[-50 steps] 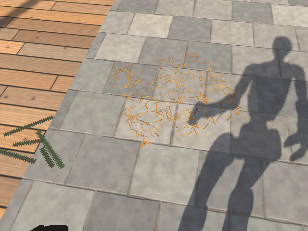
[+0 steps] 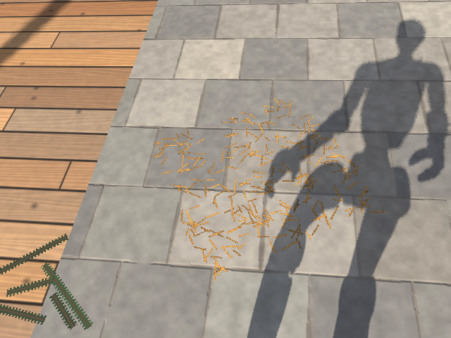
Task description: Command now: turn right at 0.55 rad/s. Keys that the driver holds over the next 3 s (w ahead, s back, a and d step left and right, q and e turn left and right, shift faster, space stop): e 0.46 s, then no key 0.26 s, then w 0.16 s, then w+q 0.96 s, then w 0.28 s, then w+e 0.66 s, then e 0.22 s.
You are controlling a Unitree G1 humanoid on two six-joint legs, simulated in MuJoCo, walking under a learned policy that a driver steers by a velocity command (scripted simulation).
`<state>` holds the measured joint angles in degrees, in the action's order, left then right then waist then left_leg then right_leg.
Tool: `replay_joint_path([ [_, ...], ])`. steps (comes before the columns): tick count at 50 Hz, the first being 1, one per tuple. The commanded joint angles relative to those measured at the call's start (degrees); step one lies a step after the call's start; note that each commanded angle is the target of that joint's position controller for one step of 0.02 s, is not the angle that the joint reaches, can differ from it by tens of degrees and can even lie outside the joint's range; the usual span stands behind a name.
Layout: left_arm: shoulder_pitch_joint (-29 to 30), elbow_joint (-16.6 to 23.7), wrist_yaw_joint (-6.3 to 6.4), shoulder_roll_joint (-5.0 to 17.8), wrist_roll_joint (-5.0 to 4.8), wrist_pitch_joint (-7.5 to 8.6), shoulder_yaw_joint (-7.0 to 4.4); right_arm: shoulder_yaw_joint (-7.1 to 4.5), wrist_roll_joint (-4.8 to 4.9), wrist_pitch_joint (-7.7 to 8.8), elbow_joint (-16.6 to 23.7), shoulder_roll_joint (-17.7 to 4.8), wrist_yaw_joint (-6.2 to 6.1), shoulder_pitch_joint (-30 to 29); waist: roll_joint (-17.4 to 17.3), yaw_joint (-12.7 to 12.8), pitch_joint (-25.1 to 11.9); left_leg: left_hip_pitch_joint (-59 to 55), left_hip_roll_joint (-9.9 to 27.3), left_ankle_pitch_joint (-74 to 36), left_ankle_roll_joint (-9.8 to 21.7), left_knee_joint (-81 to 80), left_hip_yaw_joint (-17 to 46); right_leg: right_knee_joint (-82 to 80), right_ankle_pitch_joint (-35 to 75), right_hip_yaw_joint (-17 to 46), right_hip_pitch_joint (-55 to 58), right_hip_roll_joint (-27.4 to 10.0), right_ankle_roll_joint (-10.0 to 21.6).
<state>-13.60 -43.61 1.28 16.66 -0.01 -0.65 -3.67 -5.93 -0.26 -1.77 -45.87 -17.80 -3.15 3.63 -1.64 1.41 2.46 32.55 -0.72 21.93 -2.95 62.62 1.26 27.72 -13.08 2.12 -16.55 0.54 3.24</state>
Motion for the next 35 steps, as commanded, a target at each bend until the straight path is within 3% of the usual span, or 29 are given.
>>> replay_joint_path([
  [1, 1.48, 4.45, 1.05, 9.25, -0.44, 0.86, -2.19, -0.86, 0.42, 1.24, 3.49, -3.47, -0.22, -1.65, 7.98, -1.01, -8.07, 5.37, 0.44, -3.51, -0.93, -2.27, 3.31, -7.91, 23.17, 15.39, 13.15, -12.78, 8.61],
  [7, 1.89, 5.49, 1.36, 11.36, -0.52, -0.34, -3.15, -0.26, 0.68, 2.02, 3.57, -3.25, 0.83, -3.38, 10.23, 0.38, -6.48, -1.29, -0.66, -3.46, -2.56, -17.62, 4.06, -7.32, 15.84, 19.54, 10.48, -11.34, 9.41],
  [11, 3.97, 6.56, 0.76, 11.47, -0.62, -0.99, -3.28, -0.33, 1.05, 3.00, 3.16, -4.35, 1.71, -1.87, 10.96, 0.25, -7.11, -7.07, -1.76, -1.51, -1.90, -23.93, 4.35, -5.28, 20.74, 23.89, 9.17, -10.72, 9.71],
  [13, 5.34, 7.15, 0.72, 11.27, -1.00, -1.35, -3.21, -0.40, 1.16, 3.62, 2.77, -4.80, 2.26, -0.08, 11.28, -0.58, -7.81, -10.42, -2.07, -2.71, -1.10, -29.64, 4.24, -3.47, 23.92, 26.03, 9.76, -9.93, 8.92],
  [15, 7.51, 7.98, 1.07, 10.64, -1.72, -1.85, -2.92, -0.76, 1.06, 4.14, 1.43, -5.44, 2.76, 4.02, 10.33, -3.29, -8.10, -19.05, -1.16, -13.96, 0.51, -42.46, 3.21, -0.61, 19.49, 25.45, 6.99, -6.75, 5.57],
  [16, 6.02, 8.27, 1.18, 8.58, -1.33, -1.90, -2.34, -1.46, 0.39, 4.02, 1.14, -8.26, 2.57, 5.54, 5.84, -2.63, -9.49, -26.50, 5.86, -19.50, 3.04, -44.20, 8.17, 4.43, 8.67, 22.52, 1.43, -3.59, 2.67],
  [17, 1.10, 7.86, 0.84, 4.87, -0.30, -1.67, -1.41, -1.81, -0.43, 3.32, 2.14, -11.72, 1.89, 3.56, -9.39, 1.64, -9.87, -32.20, 17.58, -35.70, 8.83, -43.12, 19.36, 16.84, -16.56, 12.37, -7.60, 5.28, -0.88],
  [18, 1.58, 8.87, 0.78, 9.36, -0.70, -1.09, -2.84, -1.67, -2.16, 3.19, 2.28, -11.47, 2.23, 4.03, -14.37, 0.35, -8.16, -28.96, 24.60, -38.97, 18.15, -44.47, 28.68, 28.14, -26.83, 8.24, -15.72, 7.02, -3.61],
  [19, 0.85, 7.50, 0.79, 13.45, -0.74, -1.01, -4.15, -0.86, -1.68, 3.37, 3.42, -8.67, 2.22, 1.76, -8.20, 0.64, -6.67, -27.46, 23.43, -35.65, 18.81, -44.41, 24.51, 36.27, -22.90, 8.55, -16.35, 3.37, -5.10],
  [20, 0.88, 6.57, 0.74, 13.67, -0.97, -1.39, -4.63, -0.26, -0.92, 3.26, 3.80, -6.30, 1.96, -0.62, -6.07, 1.21, -5.46, -26.62, 19.21, -31.86, 16.07, -43.76, 18.42, 38.89, -18.65, 7.75, -16.90, 2.55, -6.02],
  [21, 0.46, 5.68, 0.89, 11.99, -1.06, -2.13, -4.43, 0.18, -0.23, 3.09, 4.29, -5.26, 1.70, -1.63, -5.43, 1.11, -4.67, -26.51, 16.19, -28.55, 14.21, -43.63, 14.06, 40.65, -15.83, 7.01, -17.43, 2.11, -7.12],
  [22, 0.77, 6.00, 0.75, 10.64, -1.02, -2.53, -4.04, 0.38, 0.25, 2.91, 4.16, -5.20, 1.37, -1.66, -5.91, 0.47, -3.73, -26.57, 15.43, -29.20, 14.24, -43.73, 11.95, 41.99, -13.37, 6.33, -18.60, 1.76, -8.10],
  [25, 4.87, 8.38, 0.38, 7.25, -1.52, -2.26, -2.72, 0.39, -0.34, 2.14, 2.97, -6.26, 0.56, 2.44, -7.27, -2.37, -3.92, -29.20, 14.30, -31.69, 15.67, -44.61, 7.96, 35.55, -10.94, 2.82, -18.54, 0.88, -9.34],
  [28, 6.06, 9.35, 0.19, 5.75, -0.75, -1.90, -1.66, 0.01, -0.09, 1.72, 2.57, -8.12, 0.80, 3.16, -7.62, -3.35, -5.99, -31.24, 15.63, -33.85, 16.50, -43.87, 6.67, 25.65, -11.97, 1.46, -13.67, -0.82, -9.31],
  [30, 5.94, 9.38, -0.06, 5.44, -0.54, -1.82, -1.15, -0.25, 0.28, 1.51, 2.54, -9.43, 1.47, 2.20, -8.48, -3.39, -6.19, -28.62, 15.85, -35.13, 16.38, -43.79, 5.31, 18.89, -11.68, -0.78, -7.58, -1.19, -8.64],
  [33, 3.88, 8.30, -0.44, 6.14, -0.63, -2.00, -1.30, -0.04, 1.24, 1.36, 1.56, -9.87, 2.21, 2.40, -8.46, -2.53, -5.80, -27.24, 15.85, -34.01, 15.48, -41.74, 5.19, 7.28, -6.63, -2.93, -0.79, -0.27, -7.03],
  [35, 0.61, 6.59, -0.73, 6.37, -0.34, -1.97, -1.52, 0.83, 2.04, 1.46, 0.35, -8.07, 2.39, 3.19, -6.62, -0.41, -5.41, -22.99, 13.83, -28.93, 11.53, -38.23, 3.58, -7.93, 5.65, -3.49, 9.06, 0.50, -3.95],
])
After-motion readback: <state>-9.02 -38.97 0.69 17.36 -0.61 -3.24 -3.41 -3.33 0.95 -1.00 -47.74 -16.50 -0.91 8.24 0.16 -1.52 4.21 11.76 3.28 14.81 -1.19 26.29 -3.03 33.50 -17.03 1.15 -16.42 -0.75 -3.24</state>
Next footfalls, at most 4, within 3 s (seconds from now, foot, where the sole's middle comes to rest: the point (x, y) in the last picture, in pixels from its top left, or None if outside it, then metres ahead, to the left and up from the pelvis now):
0.32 left None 0.10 0.14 -0.78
0.72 right None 0.01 -0.12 -0.78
1.22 left None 0.29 0.07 -0.78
1.72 right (309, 282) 0.62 -0.14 -0.78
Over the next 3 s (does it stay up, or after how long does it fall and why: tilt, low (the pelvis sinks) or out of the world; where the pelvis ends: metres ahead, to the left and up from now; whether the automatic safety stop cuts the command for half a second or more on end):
stays up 1.12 0.04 0.00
